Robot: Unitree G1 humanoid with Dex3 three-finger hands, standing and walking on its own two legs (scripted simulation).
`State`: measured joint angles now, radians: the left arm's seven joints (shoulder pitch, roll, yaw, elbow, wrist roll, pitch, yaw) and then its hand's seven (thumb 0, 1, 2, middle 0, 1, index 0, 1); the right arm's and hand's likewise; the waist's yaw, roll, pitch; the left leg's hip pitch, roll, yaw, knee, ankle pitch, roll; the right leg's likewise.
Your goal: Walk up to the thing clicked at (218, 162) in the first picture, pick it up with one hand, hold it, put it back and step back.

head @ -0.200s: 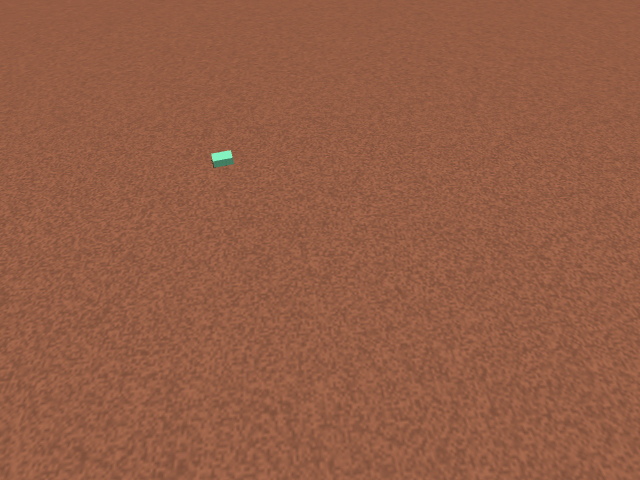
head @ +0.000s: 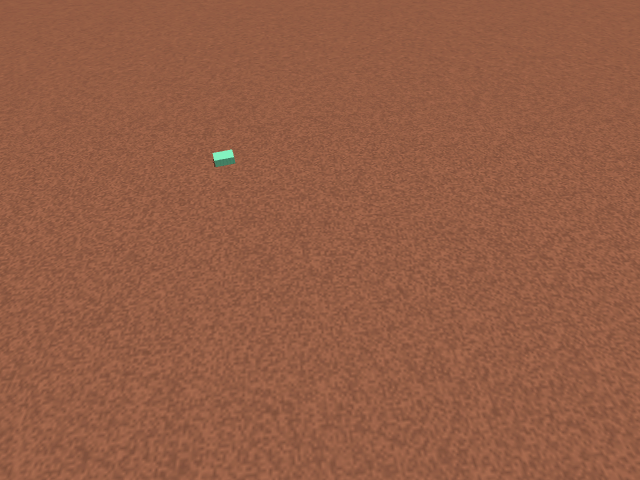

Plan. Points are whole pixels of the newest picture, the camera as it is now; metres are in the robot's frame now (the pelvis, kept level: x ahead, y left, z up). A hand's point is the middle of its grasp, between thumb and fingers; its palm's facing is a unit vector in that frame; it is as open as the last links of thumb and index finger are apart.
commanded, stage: stand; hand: left
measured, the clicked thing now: (224, 158) +1.66 +0.58 -0.76
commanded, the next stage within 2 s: walk up in 0.92 s
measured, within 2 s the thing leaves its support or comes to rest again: neither
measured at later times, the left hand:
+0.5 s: hand out of the picture +0.08 +0.25 -0.16, palm faces -0.02 -0.94 -0.34, open 7.4 cm
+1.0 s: hand out of the picture +0.08 +0.26 -0.15, palm faces +0.02 -0.94 -0.33, open 7.4 cm
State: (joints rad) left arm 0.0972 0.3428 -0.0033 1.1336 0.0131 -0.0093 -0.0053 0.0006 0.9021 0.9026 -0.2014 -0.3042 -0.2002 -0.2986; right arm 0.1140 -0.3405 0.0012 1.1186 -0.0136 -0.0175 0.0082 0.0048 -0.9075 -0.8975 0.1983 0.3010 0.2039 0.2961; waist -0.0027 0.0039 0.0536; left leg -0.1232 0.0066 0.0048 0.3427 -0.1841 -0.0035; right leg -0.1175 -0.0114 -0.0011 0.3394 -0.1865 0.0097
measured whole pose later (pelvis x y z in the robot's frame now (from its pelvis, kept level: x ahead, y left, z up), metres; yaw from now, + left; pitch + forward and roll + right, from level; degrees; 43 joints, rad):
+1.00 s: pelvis +0.01 +0.00 +0.00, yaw +3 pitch -1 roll -1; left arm 0.14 0.36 0.04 1.08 0.03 -0.03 -0.04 0.00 0.90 0.90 -0.20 -0.30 -0.20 -0.30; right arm 0.18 -0.36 -0.04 1.07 -0.03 -0.01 0.05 0.01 -0.91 -0.90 0.20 0.30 0.20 0.30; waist 0.00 0.02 0.03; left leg -0.21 0.00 -0.03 0.53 -0.39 0.04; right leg -0.14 -0.02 -0.04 0.41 -0.35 -0.02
